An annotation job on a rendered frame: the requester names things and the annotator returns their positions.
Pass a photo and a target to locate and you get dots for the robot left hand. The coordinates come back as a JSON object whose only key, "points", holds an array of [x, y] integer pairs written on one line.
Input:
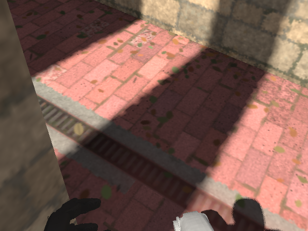
{"points": [[60, 220]]}

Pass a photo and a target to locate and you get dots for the right robot thigh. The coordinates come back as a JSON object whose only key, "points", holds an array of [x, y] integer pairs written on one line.
{"points": [[192, 221]]}

